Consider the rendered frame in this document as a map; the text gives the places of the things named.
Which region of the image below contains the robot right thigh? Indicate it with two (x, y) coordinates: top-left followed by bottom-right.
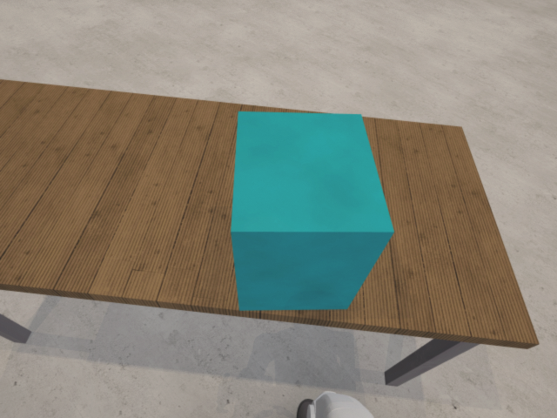
(306, 394), (374, 418)

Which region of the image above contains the table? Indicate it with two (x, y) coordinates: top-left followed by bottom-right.
(0, 79), (540, 387)

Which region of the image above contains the robot right shin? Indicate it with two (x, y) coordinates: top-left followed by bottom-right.
(314, 391), (336, 401)

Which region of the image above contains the carton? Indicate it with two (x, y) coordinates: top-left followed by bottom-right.
(231, 111), (394, 311)

